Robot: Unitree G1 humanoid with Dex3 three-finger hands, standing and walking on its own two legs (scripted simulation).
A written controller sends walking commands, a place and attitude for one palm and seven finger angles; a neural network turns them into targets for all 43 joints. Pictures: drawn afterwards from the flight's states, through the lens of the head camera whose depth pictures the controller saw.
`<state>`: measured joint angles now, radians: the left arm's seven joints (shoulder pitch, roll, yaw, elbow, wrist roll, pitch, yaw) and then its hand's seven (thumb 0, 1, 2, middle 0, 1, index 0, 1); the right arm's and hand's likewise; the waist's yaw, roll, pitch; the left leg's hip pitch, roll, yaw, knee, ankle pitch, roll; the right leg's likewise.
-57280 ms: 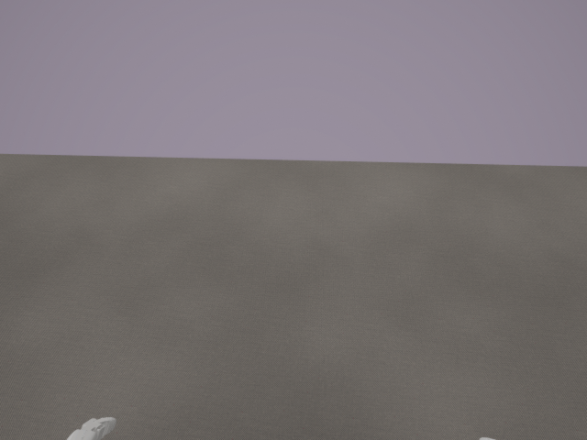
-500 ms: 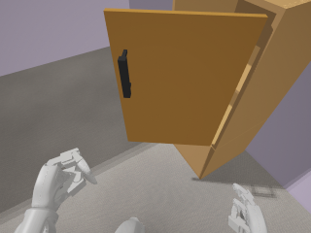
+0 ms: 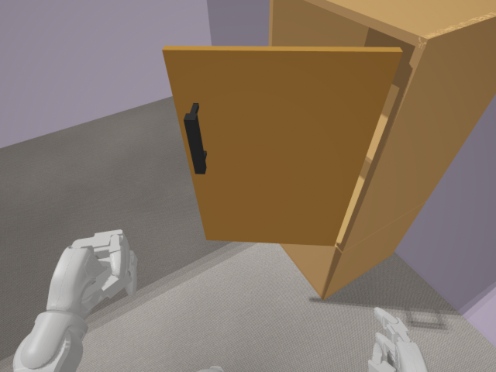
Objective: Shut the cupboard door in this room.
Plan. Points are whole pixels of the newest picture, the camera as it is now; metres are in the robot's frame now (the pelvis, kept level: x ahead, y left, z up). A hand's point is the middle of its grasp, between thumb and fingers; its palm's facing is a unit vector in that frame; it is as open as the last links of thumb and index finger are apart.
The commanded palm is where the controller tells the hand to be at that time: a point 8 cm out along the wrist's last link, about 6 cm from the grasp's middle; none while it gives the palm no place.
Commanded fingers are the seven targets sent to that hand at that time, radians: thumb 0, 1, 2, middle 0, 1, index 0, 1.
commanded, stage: raise the hand and make a fist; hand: left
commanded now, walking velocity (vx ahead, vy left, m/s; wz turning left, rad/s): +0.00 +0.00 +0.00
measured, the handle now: (198, 139) +0.52 +0.15 +0.10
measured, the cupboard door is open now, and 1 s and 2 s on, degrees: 55 55 55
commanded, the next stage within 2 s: bring the fist close to the handle in 0.28 s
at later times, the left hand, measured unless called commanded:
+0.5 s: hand (138, 268) +0.24 +0.18 +0.10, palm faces +0.01 -1.00 -0.04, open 3.1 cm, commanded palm +0.23 +0.22 +0.10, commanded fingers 0.00 0.90 0.90 -1.30 -1.50 -1.30 -1.50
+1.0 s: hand (183, 212) +0.33 +0.14 +0.10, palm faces -0.02 -1.00 -0.02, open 3.1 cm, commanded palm +0.32 +0.18 +0.10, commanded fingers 0.00 0.90 0.90 -1.30 -1.50 -1.30 -1.50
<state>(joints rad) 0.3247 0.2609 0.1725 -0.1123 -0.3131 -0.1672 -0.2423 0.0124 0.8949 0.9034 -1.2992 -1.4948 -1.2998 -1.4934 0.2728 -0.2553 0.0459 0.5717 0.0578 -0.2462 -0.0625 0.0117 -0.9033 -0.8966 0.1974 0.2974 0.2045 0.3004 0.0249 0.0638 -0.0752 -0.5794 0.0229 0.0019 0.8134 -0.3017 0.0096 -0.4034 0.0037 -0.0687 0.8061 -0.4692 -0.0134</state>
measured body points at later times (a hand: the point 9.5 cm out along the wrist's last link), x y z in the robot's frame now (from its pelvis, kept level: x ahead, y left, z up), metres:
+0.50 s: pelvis +0.00 -0.01 +0.00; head +0.01 -0.02 +0.45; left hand +0.23 +0.23 +0.10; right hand +0.18 -0.23 -0.08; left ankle +0.07 +0.11 -0.70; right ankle -0.03 -0.11 -0.70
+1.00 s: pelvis +0.01 +0.00 +0.00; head +0.02 -0.02 +0.45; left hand +0.33 +0.19 +0.10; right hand +0.15 -0.24 -0.09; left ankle +0.07 +0.11 -0.70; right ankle -0.03 -0.11 -0.70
